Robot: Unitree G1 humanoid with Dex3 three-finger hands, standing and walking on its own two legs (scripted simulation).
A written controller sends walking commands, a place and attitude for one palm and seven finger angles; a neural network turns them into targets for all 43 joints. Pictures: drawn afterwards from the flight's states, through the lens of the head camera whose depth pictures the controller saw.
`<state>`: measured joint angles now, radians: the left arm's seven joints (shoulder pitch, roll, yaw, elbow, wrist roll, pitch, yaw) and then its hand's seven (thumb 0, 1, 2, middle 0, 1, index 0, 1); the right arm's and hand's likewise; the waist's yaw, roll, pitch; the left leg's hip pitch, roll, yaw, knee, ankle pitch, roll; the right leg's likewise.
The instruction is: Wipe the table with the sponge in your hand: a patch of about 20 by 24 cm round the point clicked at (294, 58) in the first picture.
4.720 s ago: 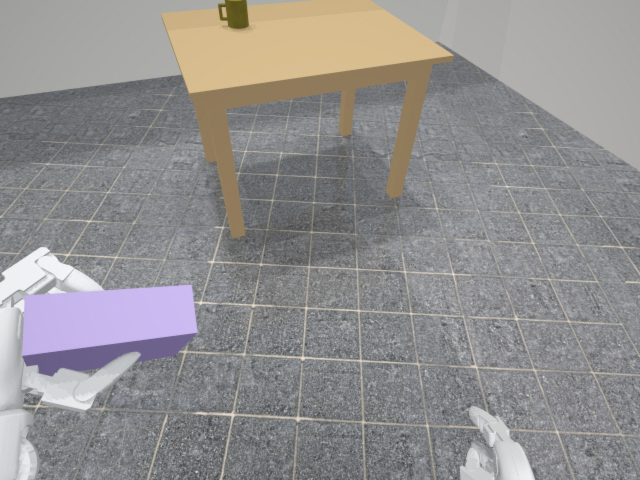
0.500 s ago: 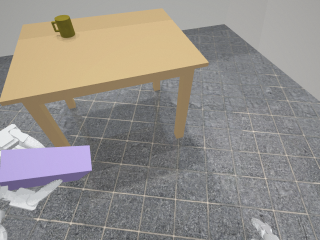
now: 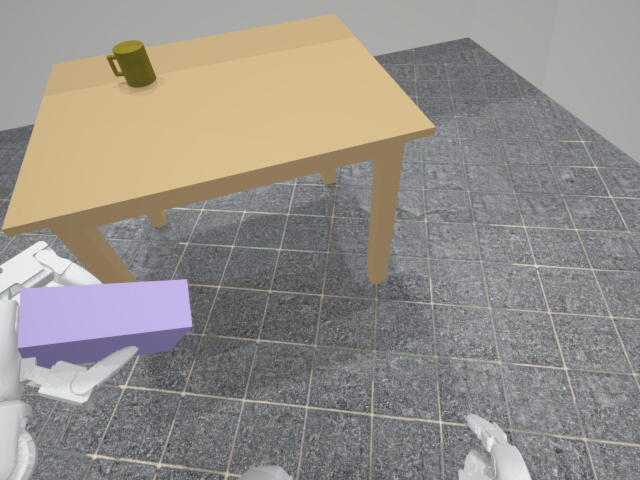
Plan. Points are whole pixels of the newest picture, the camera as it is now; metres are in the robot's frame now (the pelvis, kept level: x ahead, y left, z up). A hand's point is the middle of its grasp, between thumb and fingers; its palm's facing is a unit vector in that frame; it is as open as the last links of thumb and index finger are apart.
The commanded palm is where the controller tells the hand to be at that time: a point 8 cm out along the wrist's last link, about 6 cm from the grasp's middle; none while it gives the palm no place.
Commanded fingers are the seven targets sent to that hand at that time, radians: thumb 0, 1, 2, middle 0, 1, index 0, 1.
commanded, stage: take the last steps up to it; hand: left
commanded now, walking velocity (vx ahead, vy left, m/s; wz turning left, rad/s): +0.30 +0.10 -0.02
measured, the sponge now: (133, 322) +0.23 +0.20 +0.14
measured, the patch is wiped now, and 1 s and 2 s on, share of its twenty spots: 0.00 0.00 0.00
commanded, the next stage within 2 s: come to a stop and stand still in 1.88 s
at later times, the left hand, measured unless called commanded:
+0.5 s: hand (78, 212) +0.34 +0.28 +0.19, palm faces +0.36 -0.84 -0.42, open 9.3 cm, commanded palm +0.28 +0.33 +0.19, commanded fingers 0.00 0.10 1.30 -1.20 -1.60 -1.20 -1.60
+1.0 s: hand (165, 167) +0.42 +0.22 +0.18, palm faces +0.29 -0.81 -0.51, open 9.3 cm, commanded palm +0.36 +0.28 +0.19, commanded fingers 0.00 0.10 1.30 -1.20 -1.60 -1.20 -1.60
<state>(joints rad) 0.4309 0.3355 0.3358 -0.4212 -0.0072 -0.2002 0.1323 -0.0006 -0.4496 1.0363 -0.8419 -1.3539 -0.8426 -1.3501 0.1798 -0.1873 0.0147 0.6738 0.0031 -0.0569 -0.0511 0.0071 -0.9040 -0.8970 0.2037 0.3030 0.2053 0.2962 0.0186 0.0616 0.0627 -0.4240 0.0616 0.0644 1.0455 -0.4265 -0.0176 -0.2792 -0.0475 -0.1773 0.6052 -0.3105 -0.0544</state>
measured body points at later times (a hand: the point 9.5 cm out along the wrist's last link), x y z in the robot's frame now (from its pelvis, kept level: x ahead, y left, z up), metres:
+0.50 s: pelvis +0.10 +0.05 +0.01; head +0.14 +0.07 +0.46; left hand +0.31 +0.33 +0.21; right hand +0.26 -0.16 -0.08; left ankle +0.13 +0.15 -0.73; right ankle +0.08 -0.06 -0.65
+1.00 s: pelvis +0.19 +0.00 +0.02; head +0.25 -0.02 +0.46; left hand +0.40 +0.26 +0.21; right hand +0.35 -0.27 -0.08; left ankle +0.24 +0.17 -0.66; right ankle +0.17 -0.05 -0.73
